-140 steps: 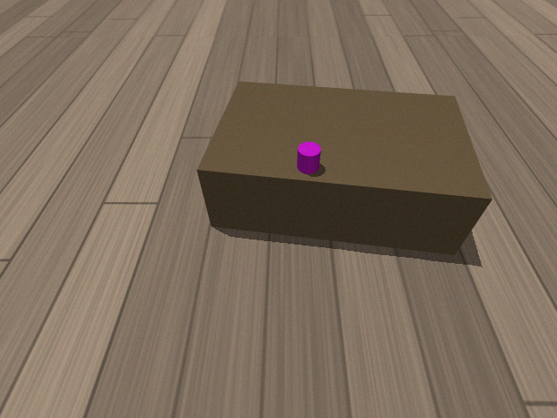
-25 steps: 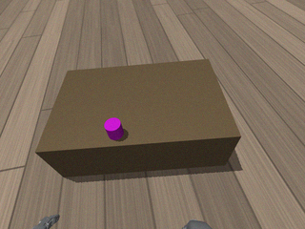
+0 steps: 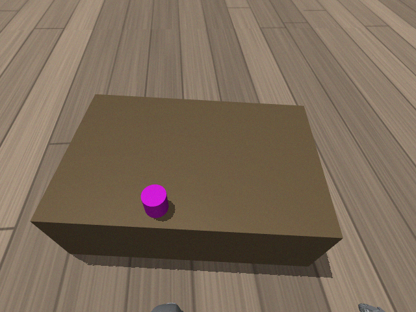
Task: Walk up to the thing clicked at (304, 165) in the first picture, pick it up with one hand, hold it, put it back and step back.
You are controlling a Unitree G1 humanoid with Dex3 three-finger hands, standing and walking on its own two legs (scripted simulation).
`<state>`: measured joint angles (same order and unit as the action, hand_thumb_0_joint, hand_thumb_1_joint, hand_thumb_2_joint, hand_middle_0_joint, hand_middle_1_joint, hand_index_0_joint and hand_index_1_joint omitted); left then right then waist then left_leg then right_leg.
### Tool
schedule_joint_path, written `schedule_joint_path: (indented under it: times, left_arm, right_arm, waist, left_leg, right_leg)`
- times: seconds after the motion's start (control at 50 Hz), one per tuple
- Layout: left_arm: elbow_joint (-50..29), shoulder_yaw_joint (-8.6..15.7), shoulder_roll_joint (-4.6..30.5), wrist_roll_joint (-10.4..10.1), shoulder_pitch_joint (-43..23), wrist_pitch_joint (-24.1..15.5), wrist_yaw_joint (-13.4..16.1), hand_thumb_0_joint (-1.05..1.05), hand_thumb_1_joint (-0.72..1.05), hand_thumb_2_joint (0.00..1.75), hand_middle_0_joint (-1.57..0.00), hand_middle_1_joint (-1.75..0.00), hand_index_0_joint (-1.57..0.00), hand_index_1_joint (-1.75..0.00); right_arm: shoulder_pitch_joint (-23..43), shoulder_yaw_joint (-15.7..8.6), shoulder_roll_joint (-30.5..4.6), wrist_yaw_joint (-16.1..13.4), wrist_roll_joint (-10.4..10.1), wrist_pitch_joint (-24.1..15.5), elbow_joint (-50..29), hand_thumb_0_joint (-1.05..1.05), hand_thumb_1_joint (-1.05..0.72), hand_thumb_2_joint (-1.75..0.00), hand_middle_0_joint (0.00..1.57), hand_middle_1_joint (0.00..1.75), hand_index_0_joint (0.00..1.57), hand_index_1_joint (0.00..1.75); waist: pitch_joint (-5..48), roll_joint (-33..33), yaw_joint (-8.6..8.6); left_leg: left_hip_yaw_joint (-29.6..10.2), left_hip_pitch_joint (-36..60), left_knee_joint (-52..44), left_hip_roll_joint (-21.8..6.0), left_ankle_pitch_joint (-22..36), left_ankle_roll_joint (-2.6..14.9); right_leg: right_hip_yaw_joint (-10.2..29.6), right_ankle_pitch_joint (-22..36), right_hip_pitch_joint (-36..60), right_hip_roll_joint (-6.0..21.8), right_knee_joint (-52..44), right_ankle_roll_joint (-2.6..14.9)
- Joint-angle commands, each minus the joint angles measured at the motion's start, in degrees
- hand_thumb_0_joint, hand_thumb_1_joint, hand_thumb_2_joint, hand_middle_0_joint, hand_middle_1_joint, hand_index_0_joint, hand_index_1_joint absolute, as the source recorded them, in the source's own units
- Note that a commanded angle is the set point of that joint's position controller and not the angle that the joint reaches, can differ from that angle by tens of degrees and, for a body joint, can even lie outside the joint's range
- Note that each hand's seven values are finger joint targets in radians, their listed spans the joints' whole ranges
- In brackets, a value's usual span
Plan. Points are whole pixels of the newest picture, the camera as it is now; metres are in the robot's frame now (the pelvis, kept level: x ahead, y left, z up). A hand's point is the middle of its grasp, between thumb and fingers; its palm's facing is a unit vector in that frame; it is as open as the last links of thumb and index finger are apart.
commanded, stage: walk up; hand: left
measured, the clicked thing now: (155, 201) +0.51 +0.22 -0.35
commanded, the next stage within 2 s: stand in 1.98 s
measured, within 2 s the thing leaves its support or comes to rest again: neither
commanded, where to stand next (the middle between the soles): +0.12 +0.00 m, yaw +0 degrees
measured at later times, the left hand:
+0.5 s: hand out of the picture +0.11 +0.24 -0.13, palm faces -0.03 -0.90 -0.44, open 7.4 cm
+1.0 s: hand out of the picture +0.11 +0.24 -0.14, palm faces +0.03 -0.94 -0.33, open 7.4 cm
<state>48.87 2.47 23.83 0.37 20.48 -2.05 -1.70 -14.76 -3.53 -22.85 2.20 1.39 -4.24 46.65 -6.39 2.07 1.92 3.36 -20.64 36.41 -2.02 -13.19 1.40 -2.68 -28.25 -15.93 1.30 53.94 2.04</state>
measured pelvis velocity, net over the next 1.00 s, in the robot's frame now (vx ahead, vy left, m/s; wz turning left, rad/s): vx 0.05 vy -0.02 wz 0.02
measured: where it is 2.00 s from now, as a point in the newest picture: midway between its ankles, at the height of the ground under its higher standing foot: outside the picture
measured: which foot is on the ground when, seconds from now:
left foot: down 0.00-0.30, up 0.32-0.54, down 0.56-1.00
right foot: up 0.00-0.26, down 0.28-1.00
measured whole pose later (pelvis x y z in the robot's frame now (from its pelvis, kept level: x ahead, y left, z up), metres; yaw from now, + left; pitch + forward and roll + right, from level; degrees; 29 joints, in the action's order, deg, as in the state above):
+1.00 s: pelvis +0.05 -0.02 +0.01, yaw +1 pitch -2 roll +0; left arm 64.1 0.4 20.7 0.3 6.7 -1.3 -1.1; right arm -8.3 -0.3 -20.6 0.8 0.4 -0.1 62.9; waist -2.6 0.2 1.2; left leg -0.3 -8.7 28.8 -1.7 -17.7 -1.4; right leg -1.5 -9.3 -15.5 2.7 27.2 -1.5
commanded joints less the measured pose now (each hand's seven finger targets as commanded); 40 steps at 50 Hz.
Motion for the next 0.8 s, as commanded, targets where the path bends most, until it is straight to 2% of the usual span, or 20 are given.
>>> schedule_joint_path:
  times: [0.0, 0.04, 0.06, 0.18, 0.24, 0.26, 0.28, 0.3, 0.32, 0.38, 0.46, 0.52, 0.54, 0.56, 0.58, 0.6, 0.62, 0.64, 0.68, 0.78]
  left_arm:
    - [-4.8, 3.1, 12.2, -0.4, -0.1, -1.2, 1.4, 0.0, 0.9, 0.9, -0.2, -0.3, -0.2, -0.3]
    - [-3.3, 2.9, 10.7, -0.7, 2.9, -0.8, 0.8, 0.0, 0.9, 0.9, -0.2, -0.3, -0.2, -0.3]
    - [-2.6, 2.8, 9.8, -0.9, 3.9, -0.5, 0.8, 0.0, 0.9, 0.9, -0.2, -0.3, -0.2, -0.3]
    - [-0.1, 2.8, 8.5, -0.8, 1.0, -0.9, 2.1, 0.0, 0.9, 0.9, -0.2, -0.3, -0.2, -0.3]
    - [1.8, 3.3, 10.1, 0.0, 2.0, -1.6, 2.9, 0.0, 0.9, 0.9, -0.2, -0.3, -0.2, -0.3]
    - [1.4, 3.8, 12.5, 0.5, 0.8, -2.0, 3.1, 0.0, 0.9, 0.9, -0.2, -0.3, -0.2, -0.3]
    - [0.2, 4.0, 15.2, 1.1, -2.8, -2.5, 3.2, 0.0, 0.9, 0.9, -0.2, -0.3, -0.2, -0.3]
    - [-0.7, 4.1, 17.5, 0.6, -5.8, -2.4, 3.2, 0.0, 0.9, 0.9, -0.2, -0.3, -0.2, -0.3]
    - [-0.8, 3.9, 17.7, 0.6, -8.6, -2.2, 3.5, 0.0, 0.9, 0.9, -0.2, -0.3, -0.2, -0.3]
    - [-0.1, 3.2, 14.5, 1.0, -11.1, -2.0, 3.4, 0.0, 0.9, 0.9, -0.2, -0.3, -0.2, -0.3]
    - [0.4, 3.4, 14.1, 1.5, -10.6, -1.4, 3.3, 0.0, 0.9, 0.9, -0.2, -0.3, -0.2, -0.3]
    - [0.8, 2.9, 13.1, 0.7, -13.2, -0.2, 2.9, 0.0, 0.9, 0.9, -0.2, -0.3, -0.2, -0.3]
    - [0.8, 2.3, 11.6, 0.4, -13.4, 0.1, 2.7, 0.0, 0.9, 0.9, -0.2, -0.3, -0.2, -0.3]
    - [0.6, 1.6, 9.3, 0.0, -13.7, 0.1, 2.6, 0.0, 0.9, 0.9, -0.2, -0.3, -0.2, -0.3]
    - [1.2, 0.8, 7.0, -0.6, -13.6, 0.3, 2.4, 0.0, 0.9, 0.9, -0.2, -0.3, -0.2, -0.3]
    - [3.1, 1.6, 9.3, -0.2, -14.9, 0.4, 2.6, 0.0, 0.9, 0.9, -0.2, -0.3, -0.2, -0.3]
    - [4.5, 1.7, 10.1, 0.1, -13.9, 0.3, 2.5, 0.0, 0.9, 0.9, -0.2, -0.3, -0.2, -0.3]
    - [4.9, 1.5, 10.0, 0.3, -13.6, -0.1, 2.3, 0.0, 0.9, 0.9, -0.2, -0.3, -0.2, -0.3]
    - [5.8, 1.8, 11.0, 0.1, -14.0, -0.7, 2.1, 0.0, 0.9, 0.9, -0.2, -0.3, -0.2, -0.3]
    - [7.8, 0.8, 10.2, -0.1, -17.3, -0.4, 1.8, 0.0, 0.9, 0.9, -0.2, -0.3, -0.2, -0.3]
  right_arm:
    - [-6.9, -4.1, -15.6, -1.9, -1.4, -0.8, -3.4, 0.0, -0.9, -0.9, 0.2, 0.3, 0.2, 0.3]
    - [-4.2, -3.2, -14.5, -2.2, -1.6, -1.1, -3.4, 0.0, -0.9, -0.9, 0.2, 0.3, 0.2, 0.3]
    - [-2.7, -2.9, -14.3, -2.3, -1.5, -1.0, -3.5, 0.0, -0.9, -0.9, 0.2, 0.3, 0.2, 0.3]
    - [2.1, -1.9, -13.6, -2.2, -1.0, 1.2, -4.2, 0.0, -0.9, -0.9, 0.2, 0.3, 0.2, 0.3]
    - [5.9, -1.2, -11.6, -1.9, -2.1, 3.1, -4.6, 0.0, -0.9, -0.9, 0.2, 0.3, 0.2, 0.3]
    - [4.0, -0.4, -8.6, -2.0, -2.4, 3.6, -4.3, 0.0, -0.9, -0.9, 0.2, 0.3, 0.2, 0.3]
    - [2.0, 0.5, -5.5, -2.0, -2.6, 4.2, -3.8, 0.0, -0.9, -0.9, 0.2, 0.3, 0.2, 0.3]
    - [2.3, -0.3, -8.6, -2.5, -2.2, 5.0, -2.8, 0.0, -0.9, -0.9, 0.2, 0.3, 0.2, 0.3]
    - [2.3, -1.1, -10.7, -2.9, -1.6, 5.3, -1.2, 0.0, -0.9, -0.9, 0.2, 0.3, 0.2, 0.3]
    - [1.6, -1.4, -10.9, -2.4, -2.3, 5.1, 2.2, 0.0, -0.9, -0.9, 0.2, 0.3, 0.2, 0.3]
    - [2.1, -1.1, -10.4, -2.1, -1.5, 5.0, 4.3, 0.0, -0.9, -0.9, 0.2, 0.3, 0.2, 0.3]
    - [0.2, -1.1, -9.4, -2.2, -0.9, 4.0, 7.2, 0.0, -0.9, -0.9, 0.2, 0.3, 0.2, 0.3]
    - [-0.6, -1.3, -9.9, -2.4, -0.4, 3.5, 8.1, 0.0, -0.9, -0.9, 0.2, 0.3, 0.2, 0.3]
    - [-0.4, -1.6, -11.6, -2.7, 0.2, 3.0, 8.3, 0.0, -0.9, -0.9, 0.2, 0.3, 0.2, 0.3]
    - [4.9, -1.6, -14.1, -2.5, 0.2, 2.7, 7.3, 0.0, -0.9, -0.9, 0.2, 0.3, 0.2, 0.3]
    - [8.9, -1.4, -15.3, -2.2, -0.5, 2.9, 7.2, 0.0, -0.9, -0.9, 0.2, 0.3, 0.2, 0.3]
    - [11.7, -0.9, -14.2, -2.0, -0.4, 3.1, 7.0, 0.0, -0.9, -0.9, 0.2, 0.3, 0.2, 0.3]
    - [11.4, 0.1, -11.9, -1.9, -0.6, 3.1, 7.2, 0.0, -0.9, -0.9, 0.2, 0.3, 0.2, 0.3]
    - [8.8, 0.7, -10.3, -1.9, -0.6, 2.7, 8.4, 0.0, -0.9, -0.9, 0.2, 0.3, 0.2, 0.3]
    - [8.4, 0.5, -11.2, -1.8, -0.5, 3.0, 11.3, 0.0, -0.9, -0.9, 0.2, 0.3, 0.2, 0.3]
  waist:
    - [5.1, -6.5, -3.56]
    - [4.1, -8.8, -1.52]
    - [4.0, -10.8, -0.86]
    - [6.6, -14.4, -1.21]
    - [8.8, -8.7, 1.32]
    - [9.2, -0.4, 0.92]
    - [7.6, 8.0, -1.17]
    - [6.8, 7.3, -1.04]
    - [5.5, 8.2, -1.3]
    - [6.4, 9.5, -2.44]
    - [10.1, 10.8, -0.55]
    - [11.2, 8.8, -2.28]
    - [11.7, 6.8, -2.68]
    - [12.6, 1.4, -2.75]
    - [9.7, -6.3, -0.58]
    - [6.5, -8.0, -0.25]
    - [4.9, -7.6, 0.86]
    - [4.4, -5.7, 1.39]
    - [6.3, -4.0, 0.05]
    - [3.3, -5.4, -0.83]
  left_leg:
    - [-22.1, 14.8, -16.4, -17.7, 14.8, 13.62]
    - [-12.1, 9.8, -14.6, -12.6, 21.9, 10.02]
    - [-10.1, 7.5, -14.3, -11.8, 22.3, 10.17]
    - [-7.0, 1.8, -7.6, -11.1, 26.6, 10.7]
    - [-5.7, -2.6, 1.9, -7.4, 11.2, 6.55]
    - [-3.7, -5.1, 7.1, -4.5, 1.7, 3.72]
    - [-2.5, -7.7, 12.8, 0.5, -11.9, 0.47]
    - [-6.2, -4.6, 18.1, 1.2, -21.1, 0.33]
    - [-6.9, -4.0, 20.2, -0.9, -21.6, 0.32]
    - [-7.1, -2.6, 17.4, -0.8, -17.4, 0.33]
    - [-3.7, -1.5, 9.0, 0.5, -16.6, -0.63]
    - [-1.0, 7.2, -5.6, 2.4, -8.3, -0.67]
    - [-2.4, 10.4, -9.4, 1.7, -5.0, -0.17]
    - [-10.1, 11.6, -12.7, -3.3, -5.3, 1.51]
    - [-20.4, 7.8, -15.1, -9.4, -8.9, 4.59]
    - [-20.2, -0.8, -15.3, -11.7, -13.6, 6.91]
    - [-17.2, -5.4, -14.9, -10.4, -15.7, 6.66]
    - [-12.4, -4.6, -13.1, -7.1, -12.4, 4.49]
    - [-8.6, -1.3, -9.9, -3.0, -5.6, 1.62]
    - [-10.8, 1.0, -15.4, -4.4, -14.4, 1.97]
  right_leg:
    - [7.2, -1.8, -16.7, 2.1, 10.9, 0.72]
    - [5.5, 3.7, -12.0, 2.7, 6.0, 0.12]
    - [3.8, 5.2, -10.4, 2.4, 4.7, -0.22]
    - [-0.4, 13.8, -0.6, 0.8, -10.9, -2.18]
    - [-0.6, 22.8, 8.0, -0.9, -21.4, -1.01]
    - [6.4, 24.7, 9.1, 4.0, -25.4, 0.54]
    - [24.0, 23.7, 4.6, 16.4, -32.0, 4.63]
    - [29.6, 21.8, -1.1, 22.1, -34.7, 11.2]
    - [30.2, 22.5, -3.1, 22.0, -33.2, 12.98]
    - [18.9, 21.6, -2.3, 14.7, -30.5, 8.41]
    - [16.9, 17.5, 2.5, 12.7, -28.6, 8.14]
    - [12.9, 14.9, -1.2, 11.0, -24.8, 6.52]
    - [11.9, 15.0, -3.1, 10.5, -22.8, 4.79]
    - [9.9, 15.0, -5.1, 8.8, -18.8, 2.45]
    - [5.5, 7.9, -8.3, 3.4, -17.7, -0.42]
    - [2.7, 2.3, -1.8, 1.0, -16.6, -0.61]
    - [3.4, 4.1, 3.2, 1.6, -17.4, -0.57]
    - [5.0, 7.3, 4.3, 2.7, -22.8, -0.27]
    - [9.2, 15.7, 5.1, 6.0, -26.2, 1.23]
    - [8.4, 4.4, 0.8, 4.8, -30.2, 0.54]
